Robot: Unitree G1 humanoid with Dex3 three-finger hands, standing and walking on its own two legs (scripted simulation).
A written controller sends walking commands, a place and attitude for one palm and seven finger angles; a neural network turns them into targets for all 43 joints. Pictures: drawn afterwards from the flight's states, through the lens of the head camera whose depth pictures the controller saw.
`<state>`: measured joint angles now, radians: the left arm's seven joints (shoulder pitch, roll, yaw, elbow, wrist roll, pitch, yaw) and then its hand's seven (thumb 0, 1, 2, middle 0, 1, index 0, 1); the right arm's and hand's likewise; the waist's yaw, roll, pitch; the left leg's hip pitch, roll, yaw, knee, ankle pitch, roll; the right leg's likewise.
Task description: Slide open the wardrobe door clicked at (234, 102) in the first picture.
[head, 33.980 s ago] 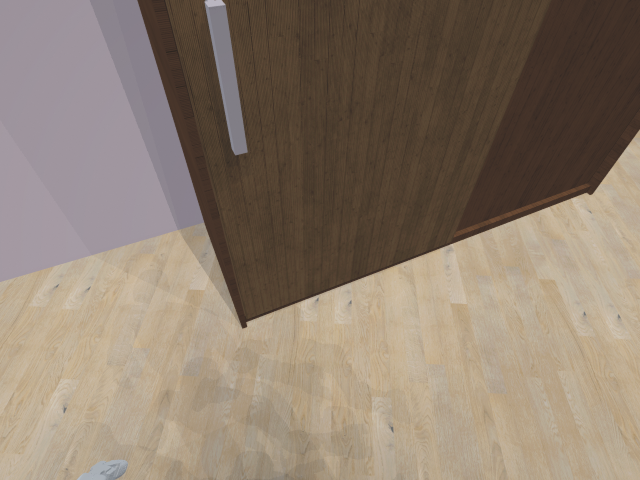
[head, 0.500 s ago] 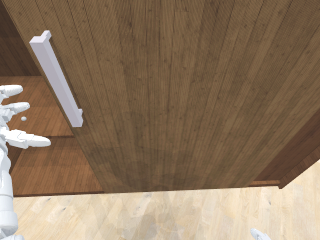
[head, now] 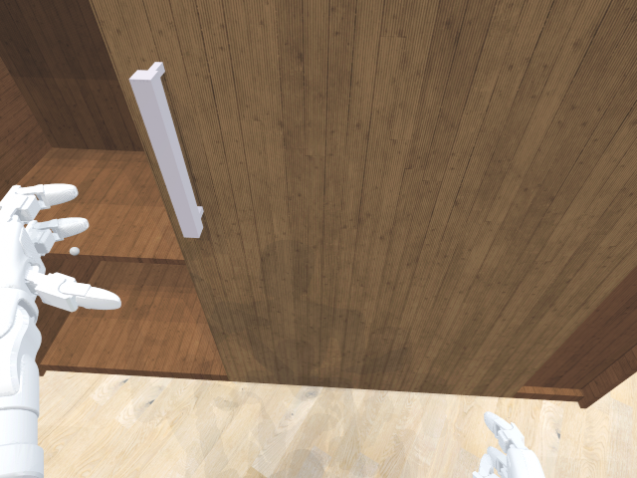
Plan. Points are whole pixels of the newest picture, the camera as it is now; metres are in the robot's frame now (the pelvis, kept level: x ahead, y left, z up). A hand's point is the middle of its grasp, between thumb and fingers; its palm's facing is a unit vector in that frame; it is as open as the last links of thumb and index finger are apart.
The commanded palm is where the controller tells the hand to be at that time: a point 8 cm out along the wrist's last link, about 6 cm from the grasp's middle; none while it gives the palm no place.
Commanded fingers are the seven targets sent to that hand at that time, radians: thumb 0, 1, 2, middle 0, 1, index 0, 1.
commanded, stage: slip the hand off the handle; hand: left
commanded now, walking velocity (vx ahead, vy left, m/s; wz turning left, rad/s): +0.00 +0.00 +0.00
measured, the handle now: (177, 159) +0.50 +0.28 +0.14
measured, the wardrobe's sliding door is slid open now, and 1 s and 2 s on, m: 0.62 0.62 0.62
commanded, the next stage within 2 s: draw the hand back to the body in 0.02 s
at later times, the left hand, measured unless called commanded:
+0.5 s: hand (73, 262) +0.28 +0.31 +0.15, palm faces +0.10 -0.99 -0.02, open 14.7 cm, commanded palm +0.25 +0.35 +0.16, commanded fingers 0.00 -0.55 0.20 -0.25 -1.15 -0.25 -1.15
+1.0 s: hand (64, 279) +0.25 +0.30 +0.16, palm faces +0.48 -0.82 -0.30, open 12.2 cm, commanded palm +0.20 +0.33 +0.17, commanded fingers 0.00 0.32 0.62 -0.22 -0.64 -0.22 -0.64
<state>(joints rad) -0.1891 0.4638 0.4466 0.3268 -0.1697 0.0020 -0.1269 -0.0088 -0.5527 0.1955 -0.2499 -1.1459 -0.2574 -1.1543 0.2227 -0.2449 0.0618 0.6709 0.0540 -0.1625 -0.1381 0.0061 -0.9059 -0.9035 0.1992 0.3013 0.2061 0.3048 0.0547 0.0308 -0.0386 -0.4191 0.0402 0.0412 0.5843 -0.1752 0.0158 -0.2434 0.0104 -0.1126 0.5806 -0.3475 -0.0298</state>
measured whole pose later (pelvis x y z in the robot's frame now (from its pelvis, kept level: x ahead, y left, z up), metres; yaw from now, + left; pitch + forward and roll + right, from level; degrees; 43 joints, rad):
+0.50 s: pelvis +0.01 +0.01 +0.00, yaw -2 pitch +0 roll -1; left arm -0.01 0.48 0.52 0.22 -0.39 0.04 -0.45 -0.01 -0.55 0.20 -0.25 -1.15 -0.26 -1.15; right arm 0.30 -0.29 0.04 0.61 0.09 -0.24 -0.12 0.01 -0.91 -0.90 0.20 0.30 0.20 0.30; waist 0.03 0.04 -0.06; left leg -0.38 0.05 0.08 0.59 -0.21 0.03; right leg -0.21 0.01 -0.07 0.56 -0.35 -0.01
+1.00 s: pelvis +0.02 +0.02 +0.02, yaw -2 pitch -4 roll +0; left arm 0.25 0.34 0.35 -0.19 -0.08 -0.05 0.11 0.00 -0.03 0.45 -0.23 -0.84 -0.24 -0.85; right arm 0.19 -0.23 0.06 0.67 0.00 -0.14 -0.09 0.01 -0.90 -0.90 0.20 0.30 0.21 0.31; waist 0.09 0.04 0.02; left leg -0.20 0.00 0.09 0.39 -0.14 0.04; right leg -0.03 -0.02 -0.06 0.38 -0.28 0.00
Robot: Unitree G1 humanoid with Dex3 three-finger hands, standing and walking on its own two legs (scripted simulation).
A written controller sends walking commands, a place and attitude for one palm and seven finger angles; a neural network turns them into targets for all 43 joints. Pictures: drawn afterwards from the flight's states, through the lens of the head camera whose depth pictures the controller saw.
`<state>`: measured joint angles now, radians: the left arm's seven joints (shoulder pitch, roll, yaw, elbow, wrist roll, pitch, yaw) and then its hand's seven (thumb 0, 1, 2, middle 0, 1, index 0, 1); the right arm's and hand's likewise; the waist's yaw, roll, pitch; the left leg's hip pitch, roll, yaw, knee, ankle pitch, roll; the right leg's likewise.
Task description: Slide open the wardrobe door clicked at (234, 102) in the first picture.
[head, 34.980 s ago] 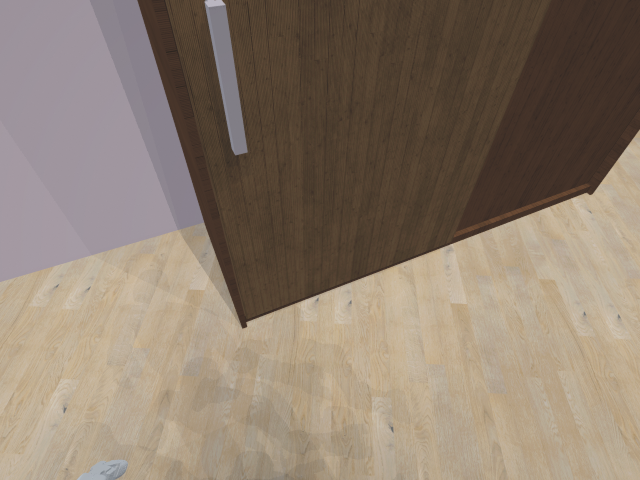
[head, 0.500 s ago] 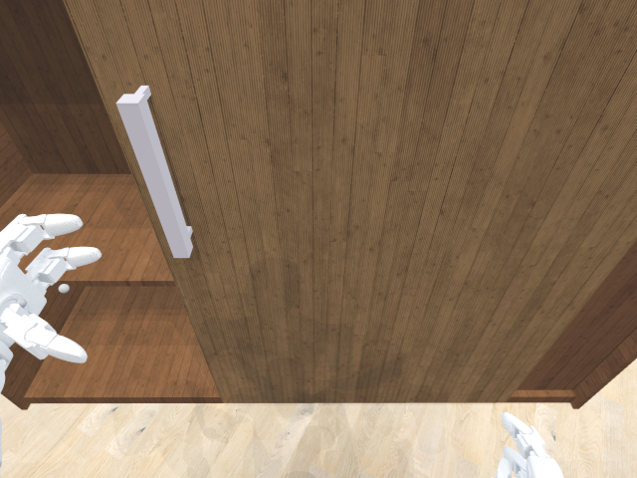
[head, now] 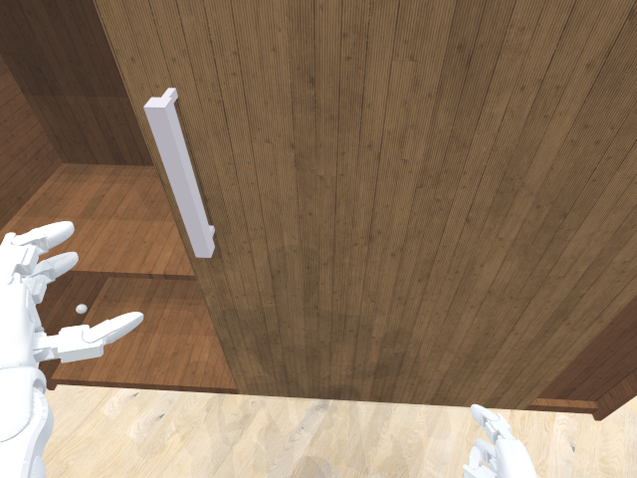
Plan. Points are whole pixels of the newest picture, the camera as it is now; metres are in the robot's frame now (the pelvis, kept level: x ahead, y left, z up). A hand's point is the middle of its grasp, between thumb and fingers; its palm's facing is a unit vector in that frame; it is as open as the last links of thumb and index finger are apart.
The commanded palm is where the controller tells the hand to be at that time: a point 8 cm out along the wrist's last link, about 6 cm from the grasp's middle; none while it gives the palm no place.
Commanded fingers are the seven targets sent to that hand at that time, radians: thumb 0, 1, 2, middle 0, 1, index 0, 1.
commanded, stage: draw the hand back to the body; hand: left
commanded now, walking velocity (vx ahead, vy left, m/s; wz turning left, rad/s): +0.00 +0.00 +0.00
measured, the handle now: (189, 181) +0.47 +0.27 +0.13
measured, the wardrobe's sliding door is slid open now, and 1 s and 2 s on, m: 0.62 0.62 0.62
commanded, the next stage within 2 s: step back with the hand held close in 0.72 s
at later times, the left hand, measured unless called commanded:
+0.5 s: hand (117, 322) +0.20 +0.23 +0.16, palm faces +0.44 -0.81 -0.39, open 7.7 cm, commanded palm +0.16 +0.27 +0.17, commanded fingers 0.00 0.90 0.90 -0.20 -0.30 -0.20 -0.30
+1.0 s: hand (115, 309) +0.21 +0.24 +0.16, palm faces +0.43 -0.80 -0.43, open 7.4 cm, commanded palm +0.16 +0.27 +0.17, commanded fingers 0.00 0.90 0.90 -0.20 -0.30 -0.20 -0.30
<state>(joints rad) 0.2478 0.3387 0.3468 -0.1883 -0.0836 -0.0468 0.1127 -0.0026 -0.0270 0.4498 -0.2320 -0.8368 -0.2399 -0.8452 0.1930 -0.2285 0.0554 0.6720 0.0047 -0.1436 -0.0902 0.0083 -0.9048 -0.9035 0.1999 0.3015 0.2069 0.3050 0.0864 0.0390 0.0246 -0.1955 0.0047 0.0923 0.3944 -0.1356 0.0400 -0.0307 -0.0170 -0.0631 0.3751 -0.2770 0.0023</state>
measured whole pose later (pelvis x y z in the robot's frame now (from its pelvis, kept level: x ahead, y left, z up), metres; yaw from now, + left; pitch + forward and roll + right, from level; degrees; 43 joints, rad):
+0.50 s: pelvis +0.02 -0.03 +0.00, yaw +0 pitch -4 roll +0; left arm 0.48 0.34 0.33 -0.40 -0.09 -0.07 0.09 0.01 0.80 0.85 -0.21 -0.35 -0.22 -0.36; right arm 0.19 -0.24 0.02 0.64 0.00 -0.09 -0.08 0.01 -0.91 -0.90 0.20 0.30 0.20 0.30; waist 0.08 0.05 0.00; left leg -0.15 0.03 0.09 0.39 -0.17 0.00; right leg 0.02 0.01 -0.06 0.35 -0.30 -0.03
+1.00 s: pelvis +0.01 -0.03 +0.00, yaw -1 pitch -1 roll -1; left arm 0.44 0.37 0.38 -0.39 -0.07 -0.11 0.09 0.02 0.89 0.89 -0.21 -0.30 -0.21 -0.31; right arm 0.16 -0.24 0.01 0.60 0.00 0.00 -0.08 0.01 -0.91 -0.90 0.20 0.30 0.20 0.30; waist 0.06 0.05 0.00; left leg -0.25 0.06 0.08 0.45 -0.17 0.01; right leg -0.06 0.04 -0.07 0.37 -0.28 -0.02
